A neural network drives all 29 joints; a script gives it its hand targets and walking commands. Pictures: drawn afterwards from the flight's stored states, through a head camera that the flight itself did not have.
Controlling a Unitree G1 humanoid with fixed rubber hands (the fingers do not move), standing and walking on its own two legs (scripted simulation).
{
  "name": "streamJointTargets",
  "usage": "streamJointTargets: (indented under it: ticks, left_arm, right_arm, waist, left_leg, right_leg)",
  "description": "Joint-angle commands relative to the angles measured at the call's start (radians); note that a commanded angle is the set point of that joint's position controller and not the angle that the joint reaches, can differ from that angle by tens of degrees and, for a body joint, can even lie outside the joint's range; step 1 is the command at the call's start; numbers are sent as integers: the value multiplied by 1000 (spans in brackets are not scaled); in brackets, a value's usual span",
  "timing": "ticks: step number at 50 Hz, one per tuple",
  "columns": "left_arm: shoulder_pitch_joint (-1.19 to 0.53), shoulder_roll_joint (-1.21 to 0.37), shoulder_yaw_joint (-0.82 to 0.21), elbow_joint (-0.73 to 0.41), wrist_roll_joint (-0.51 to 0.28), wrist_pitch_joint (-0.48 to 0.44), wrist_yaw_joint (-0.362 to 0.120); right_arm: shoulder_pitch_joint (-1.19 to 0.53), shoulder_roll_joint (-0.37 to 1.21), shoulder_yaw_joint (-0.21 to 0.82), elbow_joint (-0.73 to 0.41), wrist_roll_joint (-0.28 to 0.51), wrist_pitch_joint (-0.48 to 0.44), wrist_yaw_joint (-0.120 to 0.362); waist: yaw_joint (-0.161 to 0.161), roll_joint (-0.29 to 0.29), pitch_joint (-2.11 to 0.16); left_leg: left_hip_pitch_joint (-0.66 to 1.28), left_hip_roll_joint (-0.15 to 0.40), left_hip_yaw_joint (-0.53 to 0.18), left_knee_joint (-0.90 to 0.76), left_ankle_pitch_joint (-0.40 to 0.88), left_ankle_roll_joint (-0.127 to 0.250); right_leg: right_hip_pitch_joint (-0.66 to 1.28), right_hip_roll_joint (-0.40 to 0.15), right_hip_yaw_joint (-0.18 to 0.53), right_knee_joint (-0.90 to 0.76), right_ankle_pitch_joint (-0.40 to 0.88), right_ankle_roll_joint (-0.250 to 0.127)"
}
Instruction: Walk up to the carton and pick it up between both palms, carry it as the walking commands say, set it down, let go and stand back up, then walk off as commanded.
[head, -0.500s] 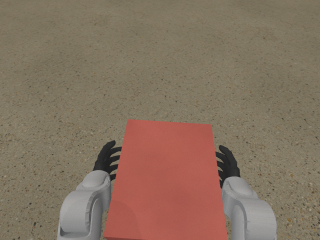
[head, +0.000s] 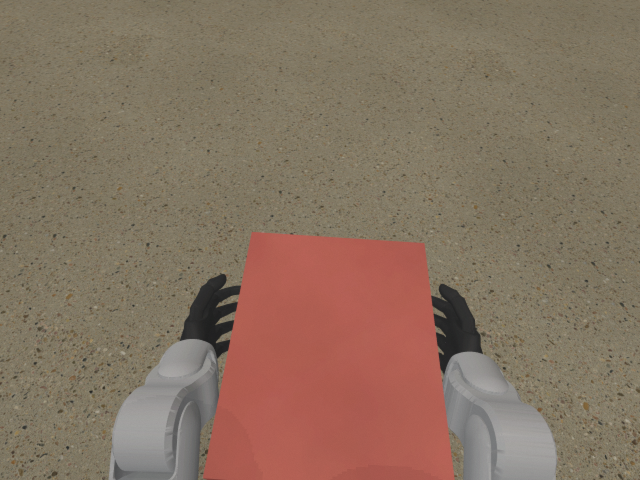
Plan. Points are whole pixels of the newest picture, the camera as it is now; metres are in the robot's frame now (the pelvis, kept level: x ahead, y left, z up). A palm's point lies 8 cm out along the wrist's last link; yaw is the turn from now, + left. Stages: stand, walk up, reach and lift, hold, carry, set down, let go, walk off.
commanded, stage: carry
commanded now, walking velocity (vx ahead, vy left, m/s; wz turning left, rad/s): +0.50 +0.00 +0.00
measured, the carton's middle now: (326, 384) +0.23 -0.01 +0.00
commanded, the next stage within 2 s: none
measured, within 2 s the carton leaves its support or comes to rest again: neither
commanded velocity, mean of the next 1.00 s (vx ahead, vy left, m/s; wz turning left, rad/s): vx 0.35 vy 0.00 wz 0.00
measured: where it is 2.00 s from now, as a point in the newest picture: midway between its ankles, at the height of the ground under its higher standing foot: (314, 301)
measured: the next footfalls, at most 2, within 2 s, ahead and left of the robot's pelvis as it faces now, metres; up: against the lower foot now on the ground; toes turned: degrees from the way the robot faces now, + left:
right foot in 0.08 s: +0.20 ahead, -0.12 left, +0.00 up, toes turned -9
left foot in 0.44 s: +0.44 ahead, +0.11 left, +0.00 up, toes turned +14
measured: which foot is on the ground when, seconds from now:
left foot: down 0.00-0.08, up 0.10-0.42, down 0.44-0.82, up 0.84-1.00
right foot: up 0.00-0.06, down 0.08-0.48, up 0.50-0.80, down 0.82-1.00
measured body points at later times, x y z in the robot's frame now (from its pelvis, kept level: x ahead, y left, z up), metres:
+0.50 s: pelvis +0.34 +0.01 -0.02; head +0.35 +0.01 +0.43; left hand +0.59 +0.16 +0.06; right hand +0.60 -0.12 +0.06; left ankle +0.41 +0.10 -0.75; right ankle +0.17 -0.11 -0.72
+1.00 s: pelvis +0.64 -0.02 +0.00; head +0.67 -0.03 +0.45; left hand +0.88 +0.13 +0.07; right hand +0.91 -0.14 +0.06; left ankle +0.58 +0.09 -0.72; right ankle +0.65 -0.10 -0.75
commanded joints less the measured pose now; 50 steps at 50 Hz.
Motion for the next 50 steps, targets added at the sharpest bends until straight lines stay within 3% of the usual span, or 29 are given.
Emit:
streamJointTargets:
  ticks: [1,3,4,5,6,7,9,10,16,18,20,22,23,24,25,26,27,29,34,37,40,41,42,43,44,45,46,47,50]
  left_arm:
    - [-342,-879,-566,-124,-267,-21,-143]
    - [-327,-852,-559,-107,-266,-5,-140]
    - [-318,-838,-552,-94,-262,5,-139]
    - [-300,-810,-539,-84,-250,15,-138]
    - [-306,-793,-519,-55,-246,15,-136]
    - [-321,-811,-527,-65,-262,15,-142]
    - [-370,-877,-543,-82,-270,5,-152]
    - [-400,-909,-561,-99,-283,-3,-157]
    - [-366,-879,-582,-131,-318,-13,-168]
    - [-346,-850,-580,-143,-314,-7,-166]
    - [-342,-821,-574,-145,-308,5,-163]
    - [-344,-793,-570,-136,-294,21,-158]
    - [-367,-768,-568,-126,-286,29,-156]
    - [-379,-763,-579,-141,-292,39,-158]
    - [-356,-777,-563,-120,-287,39,-162]
    - [-352,-810,-553,-90,-287,34,-163]
    - [-362,-848,-562,-86,-291,25,-167]
    - [-357,-927,-566,-100,-292,-6,-172]
    - [-330,-914,-568,-106,-259,-39,-148]
    - [-332,-875,-577,-127,-262,-26,-140]
    - [-297,-831,-567,-106,-264,-1,-136]
    - [-294,-820,-564,-104,-259,8,-137]
    - [-298,-796,-552,-106,-253,13,-138]
    - [-306,-792,-532,-86,-255,13,-137]
    - [-309,-812,-531,-92,-268,12,-143]
    - [-331,-839,-529,-96,-269,9,-148]
    - [-329,-865,-528,-79,-264,7,-153]
    - [-362,-900,-542,-103,-277,0,-160]
    - [-360,-932,-567,-126,-298,-11,-168]
  right_arm:
    - [-332,851,582,-138,293,-19,177]
    - [-325,822,576,-128,277,-3,168]
    - [-319,808,574,-121,268,7,165]
    - [-327,793,574,-118,263,19,165]
    - [-358,779,583,-136,267,28,168]
    - [-365,795,582,-120,261,29,167]
    - [-374,863,583,-90,270,19,174]
    - [-362,891,568,-76,266,10,177]
    - [-315,877,560,-101,234,-22,156]
    - [-306,851,561,-117,232,-16,150]
    - [-313,826,561,-127,240,-5,148]
    - [-295,807,555,-107,245,8,146]
    - [-293,795,547,-94,245,15,145]
    - [-274,764,518,-68,230,19,140]
    - [-290,792,535,-77,254,20,141]
    - [-335,830,549,-95,268,17,146]
    - [-353,860,553,-88,268,9,153]
    - [-381,930,581,-112,294,-12,171]
    - [-351,894,593,-128,308,-33,190]
    - [-308,843,580,-134,294,-26,182]
    - [-281,797,565,-123,267,-4,168]
    - [-280,782,563,-117,259,4,166]
    - [-292,771,570,-125,257,15,166]
    - [-332,776,579,-147,264,22,168]
    - [-339,793,584,-134,267,23,168]
    - [-363,824,594,-130,278,21,170]
    - [-355,845,593,-105,275,19,172]
    - [-354,882,589,-103,274,10,175]
    - [-329,905,577,-109,268,-11,174]
  waist:
    - [15,148,-215]
    - [33,94,-249]
    - [44,51,-292]
    - [67,-58,-335]
    - [76,-347,-360]
    - [65,-291,-334]
    - [58,-81,-276]
    - [55,-55,-238]
    - [61,-144,-188]
    - [67,-174,-185]
    - [62,-165,-180]
    - [33,-75,-267]
    - [4,-52,-314]
    - [-15,185,-367]
    - [-14,249,-359]
    - [-3,147,-349]
    - [2,63,-329]
    - [14,47,-253]
    - [21,126,-218]
    - [12,169,-203]
    - [37,102,-267]
    - [52,79,-310]
    - [60,-74,-359]
    - [65,-293,-379]
    - [53,-229,-376]
    - [48,-151,-353]
    - [45,-125,-307]
    - [43,-142,-271]
    - [44,-153,-303]
  left_leg:
    - [139,203,-88,-21,368,82]
    - [63,159,-2,146,404,28]
    - [-45,128,29,299,404,0]
    - [-195,83,51,551,259,-33]
    - [-504,-60,6,812,-188,-47]
    - [-615,-20,-159,938,-286,-13]
    - [-606,78,-243,881,-125,9]
    - [-568,99,-241,757,-81,-1]
    - [-409,13,-82,340,30,-7]
    - [-352,-18,-33,265,94,-3]
    - [-271,-25,9,188,140,3]
    - [26,-43,53,128,147,32]
    - [225,38,-62,148,98,71]
    - [342,284,-501,48,65,199]
    - [414,381,-678,-50,203,281]
    - [393,403,-613,-11,368,281]
    - [332,377,-536,-18,434,249]
    - [254,317,-380,-58,429,158]
    - [136,230,-123,-90,390,119]
    - [160,205,-65,-43,497,86]
    - [111,133,53,221,633,3]
    - [10,106,63,354,555,-24]
    - [-169,61,62,552,290,-59]
    - [-419,-48,0,766,-232,-60]
    - [-451,-14,-155,837,-318,-27]
    - [-437,30,-213,775,-272,-11]
    - [-386,65,-225,627,-223,-7]
    - [-337,52,-186,520,-184,-15]
    - [-237,11,-124,306,-113,-18]
  right_leg:
    - [100,52,-68,-148,112,-3]
    - [319,67,-107,-262,190,-16]
    - [502,40,-79,-252,151,-39]
    - [632,-140,147,-316,-4,-89]
    - [779,-359,604,-457,-34,-227]
    - [785,-376,619,-466,82,-266]
    - [696,-305,380,-428,268,-216]
    - [646,-278,295,-451,267,-187]
    - [549,-190,37,-470,365,-138]
    - [549,-178,0,-448,393,-116]
    - [538,-172,-33,-395,398,-95]
    - [432,-117,-98,-155,448,-52]
    - [258,-93,-92,23,374,-25]
    - [40,23,-105,333,128,21]
    - [-172,98,-32,575,-238,22]
    - [-217,24,69,672,-213,1]
    - [-200,-23,119,632,-142,-10]
    - [-163,-81,131,406,-85,-10]
    - [15,6,-19,37,19,3]
    - [58,49,-70,-109,127,-1]
    - [345,84,-133,-290,344,-9]
    - [510,36,-99,-277,372,-20]
    - [679,-173,104,-240,626,-82]
    - [803,-338,403,-310,757,-216]
    - [760,-346,397,-317,810,-253]
    - [711,-306,304,-308,839,-226]
    - [630,-267,207,-332,812,-176]
    - [581,-231,126,-339,808,-153]
    - [562,-194,52,-310,798,-139]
